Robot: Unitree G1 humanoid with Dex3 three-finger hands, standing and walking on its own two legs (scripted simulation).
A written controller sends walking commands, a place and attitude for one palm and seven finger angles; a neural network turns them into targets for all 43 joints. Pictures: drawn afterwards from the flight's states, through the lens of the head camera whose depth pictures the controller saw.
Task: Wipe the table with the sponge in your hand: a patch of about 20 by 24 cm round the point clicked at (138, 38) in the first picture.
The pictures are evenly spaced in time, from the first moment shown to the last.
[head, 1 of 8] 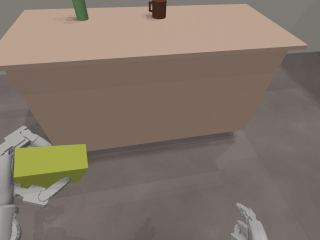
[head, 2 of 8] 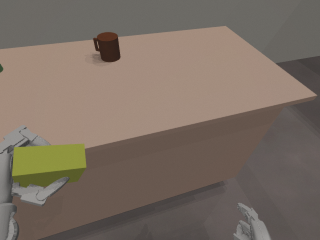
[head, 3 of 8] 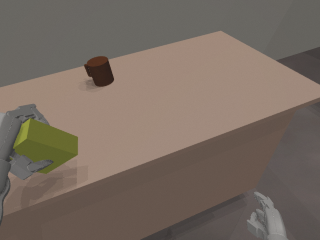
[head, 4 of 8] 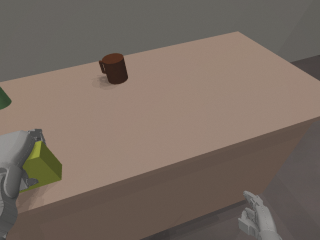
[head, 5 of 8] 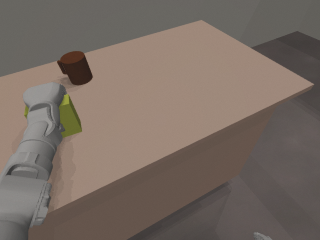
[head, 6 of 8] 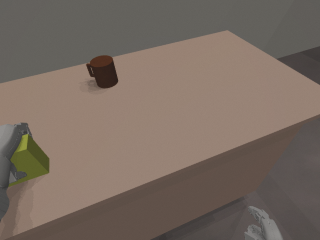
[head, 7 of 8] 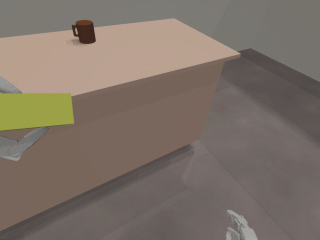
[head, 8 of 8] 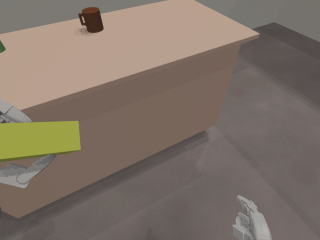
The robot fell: no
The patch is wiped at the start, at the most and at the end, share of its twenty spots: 0.00 0.90 0.90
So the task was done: yes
